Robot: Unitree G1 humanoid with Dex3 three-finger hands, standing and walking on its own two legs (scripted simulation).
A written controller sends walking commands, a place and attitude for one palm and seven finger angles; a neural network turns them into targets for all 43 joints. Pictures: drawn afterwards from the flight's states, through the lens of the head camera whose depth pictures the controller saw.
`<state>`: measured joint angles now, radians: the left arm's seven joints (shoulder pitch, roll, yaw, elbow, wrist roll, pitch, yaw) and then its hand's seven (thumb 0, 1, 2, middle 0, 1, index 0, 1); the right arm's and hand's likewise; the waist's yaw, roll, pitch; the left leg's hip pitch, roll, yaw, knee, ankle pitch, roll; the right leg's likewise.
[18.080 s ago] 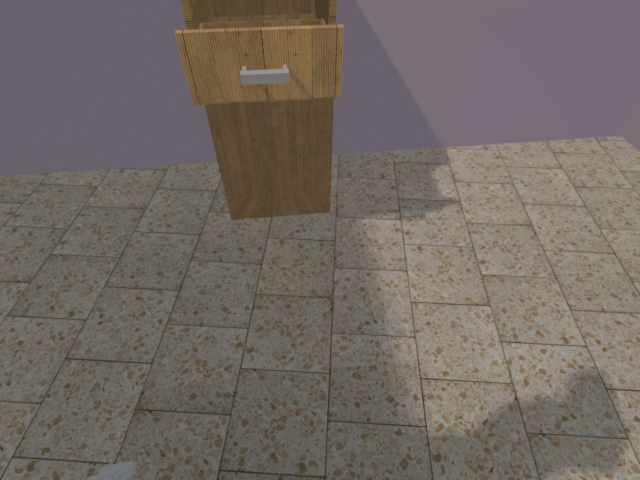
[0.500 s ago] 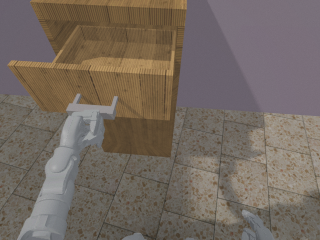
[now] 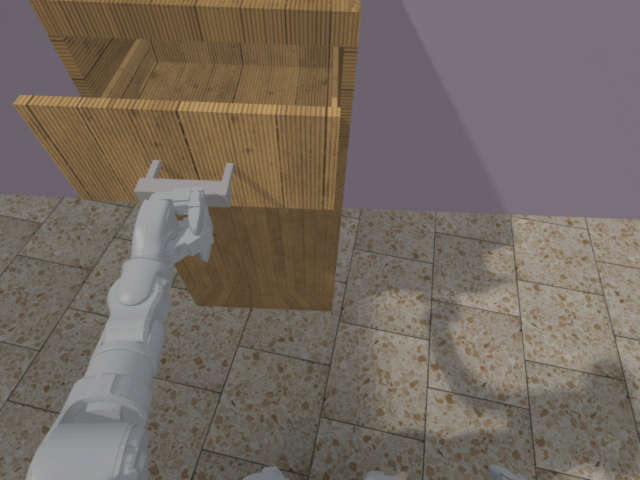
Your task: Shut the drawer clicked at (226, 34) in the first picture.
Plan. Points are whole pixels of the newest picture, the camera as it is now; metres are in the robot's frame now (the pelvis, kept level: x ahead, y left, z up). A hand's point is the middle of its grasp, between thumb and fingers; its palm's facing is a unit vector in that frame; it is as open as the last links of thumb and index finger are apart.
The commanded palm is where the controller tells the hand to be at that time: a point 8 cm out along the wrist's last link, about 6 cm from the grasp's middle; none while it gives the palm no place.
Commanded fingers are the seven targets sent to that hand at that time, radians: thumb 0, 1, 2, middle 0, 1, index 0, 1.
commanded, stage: push the drawer shut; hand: left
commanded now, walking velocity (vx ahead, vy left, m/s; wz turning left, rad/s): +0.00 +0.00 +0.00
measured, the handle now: (188, 180) +0.49 +0.18 +0.08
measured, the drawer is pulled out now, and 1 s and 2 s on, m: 0.16 0.04 0.00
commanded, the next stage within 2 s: pull the fist back off the drawer in 1.72 s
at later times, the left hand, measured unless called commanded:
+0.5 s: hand (215, 200) +0.46 +0.14 +0.07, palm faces -0.04 -1.00 -0.04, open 3.2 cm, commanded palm +0.45 +0.19 +0.08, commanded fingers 0.00 0.90 0.90 -1.40 -1.60 -1.40 -1.60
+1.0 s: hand (223, 165) +0.52 +0.14 +0.07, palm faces -0.04 -1.00 -0.03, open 3.3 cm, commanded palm +0.52 +0.18 +0.08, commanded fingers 0.00 0.90 0.90 -1.40 -1.60 -1.40 -1.60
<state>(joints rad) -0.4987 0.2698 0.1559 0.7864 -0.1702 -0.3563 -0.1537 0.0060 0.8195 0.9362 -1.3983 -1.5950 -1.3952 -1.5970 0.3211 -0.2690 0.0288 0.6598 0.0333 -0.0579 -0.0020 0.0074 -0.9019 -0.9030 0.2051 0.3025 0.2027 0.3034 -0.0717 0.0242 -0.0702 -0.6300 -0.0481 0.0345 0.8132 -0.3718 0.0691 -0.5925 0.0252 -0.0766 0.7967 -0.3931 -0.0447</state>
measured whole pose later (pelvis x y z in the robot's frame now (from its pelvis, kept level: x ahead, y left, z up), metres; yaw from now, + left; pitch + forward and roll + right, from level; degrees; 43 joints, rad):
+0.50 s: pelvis -0.01 -0.02 -0.01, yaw +0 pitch +14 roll -1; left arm -0.80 0.38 0.25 1.12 -0.14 -0.41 -0.19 0.03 0.82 0.95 -1.40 -1.59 -1.40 -1.60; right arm 0.34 -0.28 0.04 0.68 0.03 -0.04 -0.01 0.00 -0.90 -0.90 0.21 0.30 0.20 0.30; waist -0.12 0.02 -0.07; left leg -0.75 -0.03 0.02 0.88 -0.38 0.05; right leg -0.71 0.05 -0.10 0.85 -0.39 -0.07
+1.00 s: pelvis +0.00 -0.01 -0.02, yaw -1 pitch +20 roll -2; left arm -0.99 0.50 0.34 1.26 -0.07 -0.37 -0.19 0.05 0.80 0.94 -1.40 -1.59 -1.40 -1.60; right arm 0.42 -0.28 0.05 0.67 0.00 0.00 0.01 0.00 -0.90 -0.90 0.21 0.30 0.20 0.30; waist -0.20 0.03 -0.09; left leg -0.87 0.00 0.02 0.93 -0.40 0.05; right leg -0.82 0.07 -0.10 0.87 -0.40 -0.06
